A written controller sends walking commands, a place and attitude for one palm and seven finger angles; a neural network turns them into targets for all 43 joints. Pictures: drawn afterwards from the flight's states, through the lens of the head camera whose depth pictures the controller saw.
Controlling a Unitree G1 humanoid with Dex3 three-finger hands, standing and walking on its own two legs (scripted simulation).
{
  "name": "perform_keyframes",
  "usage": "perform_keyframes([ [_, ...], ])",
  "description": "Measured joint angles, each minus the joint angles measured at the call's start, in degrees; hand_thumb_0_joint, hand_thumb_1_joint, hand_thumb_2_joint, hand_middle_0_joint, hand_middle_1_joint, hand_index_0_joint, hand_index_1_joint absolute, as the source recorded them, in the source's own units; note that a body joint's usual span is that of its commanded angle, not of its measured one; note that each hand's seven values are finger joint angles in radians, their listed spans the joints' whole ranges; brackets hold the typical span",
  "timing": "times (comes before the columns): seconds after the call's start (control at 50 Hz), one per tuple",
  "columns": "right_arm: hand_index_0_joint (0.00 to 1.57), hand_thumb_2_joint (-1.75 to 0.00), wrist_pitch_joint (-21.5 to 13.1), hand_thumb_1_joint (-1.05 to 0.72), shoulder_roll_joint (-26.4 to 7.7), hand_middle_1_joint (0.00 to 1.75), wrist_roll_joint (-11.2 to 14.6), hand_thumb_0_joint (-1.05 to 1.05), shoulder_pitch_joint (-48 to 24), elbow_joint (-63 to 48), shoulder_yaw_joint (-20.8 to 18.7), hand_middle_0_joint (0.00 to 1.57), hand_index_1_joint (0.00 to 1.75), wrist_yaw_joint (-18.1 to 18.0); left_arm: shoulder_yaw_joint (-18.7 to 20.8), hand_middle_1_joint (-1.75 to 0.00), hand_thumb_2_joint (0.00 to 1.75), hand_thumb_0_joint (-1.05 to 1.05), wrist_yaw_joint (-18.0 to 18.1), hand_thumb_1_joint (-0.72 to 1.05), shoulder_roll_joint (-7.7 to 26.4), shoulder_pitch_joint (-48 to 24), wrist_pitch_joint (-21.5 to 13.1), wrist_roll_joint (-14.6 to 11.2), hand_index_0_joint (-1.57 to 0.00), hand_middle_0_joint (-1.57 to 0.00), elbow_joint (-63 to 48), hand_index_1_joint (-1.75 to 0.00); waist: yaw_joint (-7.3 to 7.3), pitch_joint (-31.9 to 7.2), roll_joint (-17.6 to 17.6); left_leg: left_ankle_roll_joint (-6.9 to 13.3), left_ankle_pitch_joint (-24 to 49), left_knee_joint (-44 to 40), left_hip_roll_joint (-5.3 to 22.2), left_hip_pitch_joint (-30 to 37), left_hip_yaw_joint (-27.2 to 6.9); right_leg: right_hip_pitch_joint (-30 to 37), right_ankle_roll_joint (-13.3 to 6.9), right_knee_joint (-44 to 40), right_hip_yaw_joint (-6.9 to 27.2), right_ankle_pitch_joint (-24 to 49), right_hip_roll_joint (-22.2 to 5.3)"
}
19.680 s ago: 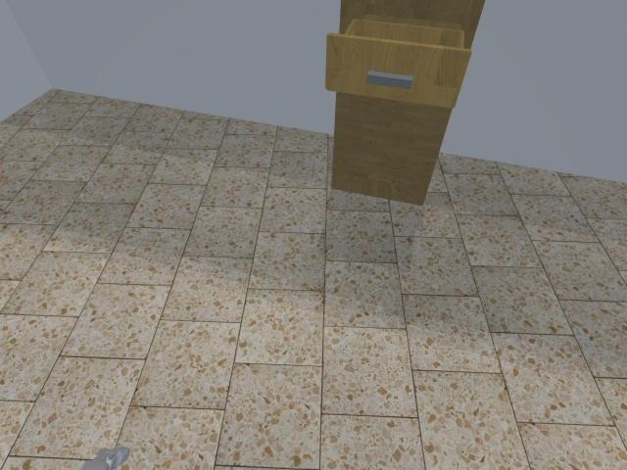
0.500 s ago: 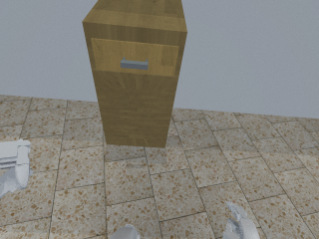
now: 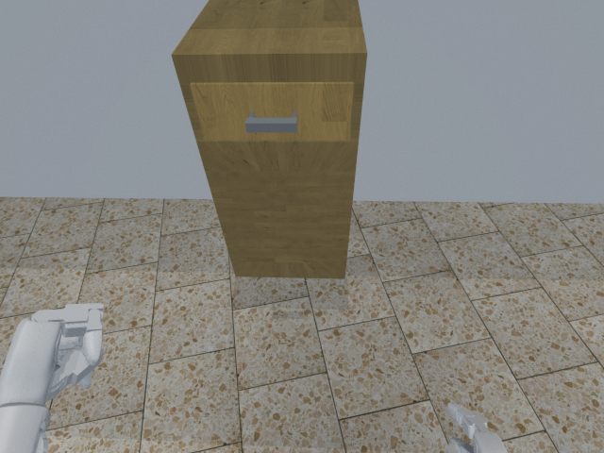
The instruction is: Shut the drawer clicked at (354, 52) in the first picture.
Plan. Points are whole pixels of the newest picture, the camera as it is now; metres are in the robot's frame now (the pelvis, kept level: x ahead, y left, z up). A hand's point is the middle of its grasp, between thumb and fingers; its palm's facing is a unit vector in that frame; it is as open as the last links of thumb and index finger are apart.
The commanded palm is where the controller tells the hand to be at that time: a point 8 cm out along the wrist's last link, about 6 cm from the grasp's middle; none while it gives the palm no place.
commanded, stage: let the arm hang, fingers relaxed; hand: left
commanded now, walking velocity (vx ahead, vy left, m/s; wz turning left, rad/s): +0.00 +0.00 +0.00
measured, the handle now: (272, 120) +0.86 +0.12 -0.02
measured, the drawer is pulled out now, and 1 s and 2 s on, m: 0.00 0.00 0.00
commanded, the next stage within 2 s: look to check the result in 1.02 s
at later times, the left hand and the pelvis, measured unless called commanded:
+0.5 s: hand out of the picture -0.04 +0.18 -0.16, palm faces +0.04 -0.97 -0.23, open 5.3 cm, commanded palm none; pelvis +0.01 -0.01 +0.01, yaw +1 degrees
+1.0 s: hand out of the picture +0.00 +0.16 -0.16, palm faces +0.05 -0.98 -0.18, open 7.3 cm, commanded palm none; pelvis +0.01 -0.01 +0.01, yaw +0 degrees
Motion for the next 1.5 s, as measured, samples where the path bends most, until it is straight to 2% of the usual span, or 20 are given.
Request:
perform_keyframes([
  [0.06, 0.2, -0.9, 4.17, -0.9, -2.29, 0.3, -1.08, 0.0, -0.41, 3.92, -1.08, 0.2, 0.3, 0.29, -5.86, -1.54, 0.89, 0.0, -1.7, 0.9, -5.85, -8.82, 6.89, 0.95, -1.34, -1.34, 24.53, -1.54, -1.06, -0.3, 1.63, 0.7, -4.74, 6.05, 0.14, -1.7, -0.88, -0.84, 0.24, 5.27, -1.64, -5.78, -0.56],
  [0.1, 0.2, -0.9, 5.58, -0.9, -2.29, 0.3, -1.76, 0.0, -0.04, 5.89, -1.44, 0.2, 0.3, 0.15, -8.4, -1.49, 0.89, 0.0, -1.99, 0.9, -8.89, -11.54, 9.37, 1.22, -1.29, -1.29, 37.21, -1.49, -1.65, 1.12, 0.29, 0.7, -3.49, 6.94, -0.01, -0.81, -1.12, -0.36, 0.25, 7.67, -2.04, -7.29, -0.93],
  [0.16, 0.2, -0.9, 5.99, -0.91, -1.02, 0.3, -2.32, 0.01, 1.38, 9.12, -1.04, 0.2, 0.3, -0.14, -11.64, -1.4, 0.89, 0.01, -2.64, 0.91, -12.27, -11.99, 11.25, 0.84, -1.2, -1.19, 51.67, -1.4, -2.03, 2.92, -3.49, -0.08, -3.02, 6.02, -0.47, 1.34, -0.63, 1.01, 0.82, 8.23, -1.6, -8.11, -1.52],
  [0.2, 0.2, -0.9, 5.79, -0.91, 0.0, 0.3, -2.35, 0.0, 2.96, 11.38, -0.51, 0.2, 0.3, -0.55, -10.45, -1.4, 0.89, 0.01, -0.45, 0.9, -11.93, -12.11, 10.6, 1.21, -1.13, -1.14, 57.29, -1.33, -1.53, 3.65, -4.59, -0.39, -2.56, 3.97, -0.09, 2.12, -1.17, 2.26, 0.01, 5.32, -2.2, -6.67, -0.82],
  [0.28, 0.2, -0.9, 6.25, -0.91, 1.48, 0.3, -1.94, 0.0, 4.73, 16.07, -0.03, 0.2, 0.3, -1.06, -11.05, -1.26, 0.89, 0.01, -2.05, 0.9, -9.74, -10.72, 9.1, 0.02, -0.98, -1.0, 65.06, -1.17, -0.06, 4.87, -4.5, -0.99, 0.93, -2.31, 0.51, 4.2, -1.45, 4.8, -0.37, -2.11, -2.65, -2.83, 0.41],
  [0.4, 0.2, -0.9, 5.89, -0.91, 2.98, 0.3, -1.22, 0.0, 5.51, 20.8, -0.06, 0.2, 0.3, -1.43, -12.46, -0.96, 0.89, 0.01, -2.42, 0.91, -10.25, -7.94, 8.07, -0.43, -0.76, -0.76, 73.43, -0.92, 0.36, 5.58, -3.09, -0.93, 3.62, -8.0, 0.31, 7.19, -0.56, 7.2, -0.33, -7.29, -1.96, -0.11, 0.57],
  [0.6, 0.2, -0.9, 5.37, -0.91, 5.46, 0.3, -1.17, 0.0, 4.44, 25.04, 0.2, 0.2, 0.3, -1.79, -13.36, -0.51, 0.89, 0.0, -1.83, 0.91, -14.53, -9.05, 7.12, -0.62, -0.38, -0.38, 78.03, -0.5, 0.33, 4.91, -1.48, -0.63, 5.01, -10.98, -0.03, 9.73, 0.42, 8.97, -0.05, -9.37, -1.12, 1.12, 0.34],
  [0.74, 0.2, -0.9, 5.1, -0.91, 6.45, 0.3, -1.26, 0.01, 4.87, 26.09, -0.1, 0.2, 0.3, -1.83, -13.25, -0.35, 0.89, 0.0, -1.53, 0.91, -16.58, -11.1, 6.67, -0.48, -0.25, -0.24, 77.64, -0.35, -0.15, 4.06, -2.03, -0.6, 5.08, -11.08, -0.02, 9.85, 0.76, 8.8, -0.04, -9.13, -0.79, 1.12, 0.31],
  [1.02, 0.2, -0.9, 4.74, -0.91, 6.72, 0.3, -1.27, 0.0, 6.34, 26.56, -0.53, 0.2, 0.3, -2.18, -12.33, -0.3, 0.89, 0.0, -1.43, 0.91, -15.72, -11.25, 6.53, -0.58, -0.2, -0.2, 77.34, -0.3, -0.41, 4.34, -2.5, -0.49, 4.91, -11.1, -0.12, 9.84, 1.07, 8.58, 0.11, -8.91, -0.48, 0.96, 0.18],
  [1.5, 0.2, -0.9, 4.54, -0.91, 5.46, 0.3, -1.18, 0.0, 3.62, 26.11, -0.62, 0.2, 0.3, -2.12, -12.46, -0.29, 0.89, 0.0, -1.53, 0.91, -15.6, -11.43, 6.24, -0.49, -0.2, -0.19, 77.63, -0.3, -0.13, 4.66, -2.54, -0.5, 5.03, -12.07, -0.13, 10.67, 1.3, 9.35, 0.21, -9.98, -0.26, 1.22, 0.25],
])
